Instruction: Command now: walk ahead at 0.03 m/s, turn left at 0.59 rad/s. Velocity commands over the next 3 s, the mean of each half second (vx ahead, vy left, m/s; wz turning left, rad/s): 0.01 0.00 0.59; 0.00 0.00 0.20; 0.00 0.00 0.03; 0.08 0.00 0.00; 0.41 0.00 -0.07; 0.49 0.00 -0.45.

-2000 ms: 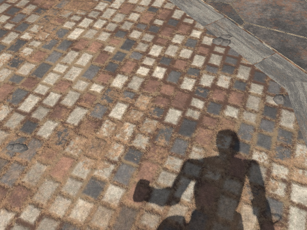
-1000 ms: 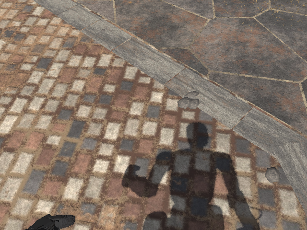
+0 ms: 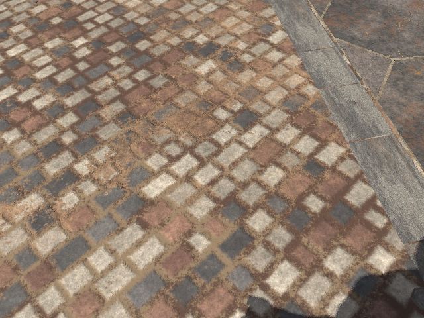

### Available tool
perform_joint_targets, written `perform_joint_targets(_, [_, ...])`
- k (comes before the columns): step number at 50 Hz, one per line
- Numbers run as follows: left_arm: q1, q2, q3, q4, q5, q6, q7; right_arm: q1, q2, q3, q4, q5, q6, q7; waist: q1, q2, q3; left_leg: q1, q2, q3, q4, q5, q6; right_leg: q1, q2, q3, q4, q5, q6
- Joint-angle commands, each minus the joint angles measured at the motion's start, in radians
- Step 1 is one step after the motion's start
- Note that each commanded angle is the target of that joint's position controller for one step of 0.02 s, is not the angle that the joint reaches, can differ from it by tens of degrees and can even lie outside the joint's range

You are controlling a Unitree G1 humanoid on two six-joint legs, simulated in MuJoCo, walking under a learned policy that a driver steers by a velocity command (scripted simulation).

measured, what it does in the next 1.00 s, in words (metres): steps on the spot, turning left: left foot, then right foot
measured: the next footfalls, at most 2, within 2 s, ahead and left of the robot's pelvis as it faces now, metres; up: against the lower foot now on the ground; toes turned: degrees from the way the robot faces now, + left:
left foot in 0.36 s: +0.01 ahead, +0.14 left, +0.00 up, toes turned +15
right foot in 0.76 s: +0.09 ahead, -0.08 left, +0.00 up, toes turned +21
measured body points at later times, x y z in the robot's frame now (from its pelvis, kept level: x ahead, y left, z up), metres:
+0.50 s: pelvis -0.01 +0.03 +0.01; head +0.02 +0.08 +0.45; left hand +0.05 +0.36 -0.11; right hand +0.23 -0.19 -0.07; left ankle -0.03 +0.13 -0.73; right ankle +0.02 -0.11 -0.65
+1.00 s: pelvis +0.01 +0.01 +0.00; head +0.02 +0.01 +0.45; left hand +0.06 +0.30 -0.10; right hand +0.22 -0.18 -0.11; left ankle -0.03 +0.13 -0.73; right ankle +0.05 -0.10 -0.73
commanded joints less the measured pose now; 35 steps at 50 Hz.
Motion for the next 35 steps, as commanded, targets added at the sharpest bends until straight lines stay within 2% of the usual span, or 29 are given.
perform_joint_targets(1, [-0.045, 0.141, 0.042, -0.095, -0.001, -0.006, 0.011, 0.074, -0.163, -0.058, -0.042, 0.005, -0.007, -0.002, -0.025, -0.165, -0.085, -0.164, 0.074, 0.033, 0.375, -0.073, -0.054, 0.205, -0.331, 0.279, -0.187, 0.41, -0.217])
perform_joint_targets(2, [-0.06, 0.125, 0.037, -0.1, -0.017, -0.003, 0.014, 0.078, -0.144, -0.055, -0.034, 0.002, 0.006, -0.006, -0.022, -0.157, -0.071, -0.181, 0.084, 0.044, 0.417, -0.023, -0.071, 0.21, -0.295, 0.216, -0.18, 0.388, -0.19])
perform_joint_targets(3, [-0.061, 0.121, 0.033, -0.1, -0.021, 0.002, 0.019, 0.074, -0.114, -0.047, -0.036, 0.006, 0.015, -0.004, -0.017, -0.161, -0.059, -0.178, 0.089, 0.062, 0.435, 0.007, -0.084, 0.201, -0.273, 0.164, -0.185, 0.403, -0.187])
perform_joint_targets(4, [-0.055, 0.125, 0.034, -0.099, -0.018, 0.008, 0.022, 0.058, -0.092, -0.04, -0.047, 0.011, 0.019, -0.002, -0.009, -0.172, -0.047, -0.171, 0.095, 0.096, 0.404, 0.037, -0.093, 0.194, -0.248, 0.112, -0.198, 0.394, -0.186])
perform_joint_targets(6, [-0.02, 0.136, 0.041, -0.092, -0.013, 0.019, 0.028, -0.002, -0.066, -0.029, -0.079, 0.017, 0.018, 0.001, 0.026, -0.211, -0.05, -0.184, 0.117, 0.131, 0.296, 0.064, -0.107, 0.255, -0.251, 0.076, -0.206, 0.387, -0.201])
perform_joint_targets(10, [-0.013, 0.185, 0.062, -0.088, -0.02, 0.03, 0.025, -0.041, -0.046, -0.016, -0.112, 0.009, 0.014, 0.019, 0.051, -0.24, -0.091, -0.051, 0.166, 0.176, 0.08, 0.05, -0.098, 0.271, -0.297, 0.028, -0.2, 0.402, -0.218])
perform_joint_targets(13, [-0.021, 0.203, 0.071, -0.083, -0.034, 0.029, 0.011, -0.025, -0.066, -0.025, -0.115, 0.01, 0.02, 0.033, 0.048, -0.25, -0.092, 0.046, 0.162, 0.22, -0.055, 0.065, -0.069, 0.252, -0.319, 0.004, -0.188, 0.383, -0.212])
perform_joint_targets(14, [-0.024, 0.208, 0.073, -0.08, -0.041, 0.027, 0.008, -0.017, -0.07, -0.028, -0.115, 0.011, 0.023, 0.037, 0.042, -0.249, -0.089, 0.071, 0.16, 0.228, -0.112, 0.085, -0.053, 0.25, -0.326, 0.0, -0.174, 0.371, -0.204])
perform_joint_targets(16, [-0.043, 0.204, 0.073, -0.073, -0.06, 0.026, 0.006, 0.045, -0.065, -0.036, -0.094, 0.011, 0.024, 0.044, -0.002, -0.225, -0.09, 0.194, 0.135, 0.26, -0.315, 0.224, -0.002, 0.211, -0.311, -0.042, -0.1, 0.323, -0.153])
perform_joint_targets(17, [0.0, 0.171, 0.066, -0.053, -0.06, 0.023, 0.003, 0.085, -0.085, -0.047, -0.079, 0.009, 0.023, 0.038, -0.011, -0.17, -0.098, 0.312, 0.123, 0.233, -0.408, 0.322, 0.032, 0.139, -0.279, -0.091, -0.018, 0.239, -0.094])
perform_joint_targets(18, [0.028, 0.118, 0.051, -0.056, -0.028, 0.022, -0.004, 0.119, -0.175, -0.072, -0.085, 0.009, 0.017, 0.024, 0.0, 0.056, -0.107, 0.482, 0.288, -0.012, -0.46, 0.606, 0.098, -0.064, -0.186, -0.192, 0.22, -0.023, 0.003])
perform_joint_targets(19, [-0.036, 0.081, 0.032, -0.122, 0.009, 0.019, 0.0, 0.111, -0.267, -0.082, -0.114, -0.016, 0.005, 0.019, -0.002, 0.299, -0.095, 0.516, 0.525, -0.34, -0.442, 0.863, 0.304, -0.34, -0.042, -0.171, 0.462, -0.449, 0.076])
perform_joint_targets(20, [-0.109, 0.133, 0.048, -0.133, -0.01, 0.014, 0.008, 0.142, -0.22, -0.071, -0.106, -0.041, -0.019, 0.027, -0.077, 0.197, -0.161, 0.465, 0.538, -0.347, -0.471, 0.777, 0.379, -0.341, -0.036, -0.021, 0.62, -0.462, 0.073])
perform_joint_targets(21, [-0.114, 0.153, 0.056, -0.128, -0.03, 0.017, 0.01, 0.097, -0.192, -0.057, -0.094, -0.038, -0.035, 0.026, -0.044, 0.151, -0.117, 0.43, 0.474, -0.251, -0.475, 0.694, 0.325, -0.346, -0.052, 0.006, 0.657, -0.379, 0.058])
perform_joint_targets(22, [-0.093, 0.154, 0.062, -0.108, -0.028, 0.02, 0.015, 0.038, -0.167, -0.051, -0.094, -0.019, -0.039, 0.018, -0.014, 0.106, -0.091, 0.402, 0.411, -0.184, -0.47, 0.62, 0.261, -0.346, -0.063, 0.014, 0.634, -0.291, 0.053])
perform_joint_targets(23, [-0.074, 0.162, 0.065, -0.093, -0.022, 0.025, 0.021, -0.009, -0.133, -0.037, -0.098, -0.001, -0.036, 0.012, 0.003, 0.098, -0.084, 0.384, 0.385, -0.145, -0.465, 0.621, 0.227, -0.335, -0.067, 0.014, 0.611, -0.233, 0.058])
perform_joint_targets(24, [-0.051, 0.157, 0.066, -0.083, -0.018, 0.027, 0.019, -0.03, -0.118, -0.027, -0.101, 0.0, -0.032, 0.005, 0.017, 0.103, -0.095, 0.347, 0.363, -0.111, -0.461, 0.673, 0.221, -0.283, -0.054, 0.0, 0.623, -0.185, 0.067])
perform_joint_targets(26, [-0.021, 0.131, 0.058, -0.07, -0.025, 0.027, 0.01, -0.03, -0.103, -0.018, -0.094, -0.013, -0.03, -0.002, 0.024, 0.095, -0.123, 0.333, 0.343, -0.075, -0.46, 0.689, 0.222, -0.222, -0.04, -0.016, 0.591, -0.13, 0.078])
perform_joint_targets(29, [-0.048, 0.092, 0.038, -0.078, -0.029, 0.029, 0.004, -0.019, -0.101, -0.014, -0.075, -0.015, -0.029, -0.006, 0.004, 0.101, -0.112, 0.342, 0.332, -0.074, -0.457, 0.601, 0.216, -0.17, -0.047, -0.018, 0.402, -0.107, 0.079])
perform_joint_targets(31, [-0.061, 0.087, 0.031, -0.084, -0.029, 0.03, -0.002, -0.02, -0.109, -0.014, -0.068, -0.019, -0.025, -0.003, -0.011, 0.114, -0.097, 0.311, 0.338, -0.094, -0.459, 0.529, 0.224, -0.107, -0.049, -0.021, 0.303, -0.125, 0.073])
perform_joint_targets(33, [-0.062, 0.099, 0.032, -0.088, -0.034, 0.028, -0.007, -0.018, -0.112, -0.012, -0.057, -0.022, -0.023, 0.005, -0.023, 0.12, -0.077, 0.277, 0.345, -0.123, -0.456, 0.479, 0.233, -0.046, -0.042, -0.03, 0.226, -0.15, 0.064])
perform_joint_targets(35, [-0.051, 0.1, 0.032, -0.088, -0.037, 0.024, -0.012, -0.024, -0.099, -0.003, -0.045, -0.018, -0.022, 0.013, -0.018, 0.114, -0.061, 0.261, 0.342, -0.151, -0.443, 0.452, 0.228, 0.008, -0.035, -0.035, 0.127, -0.139, 0.052])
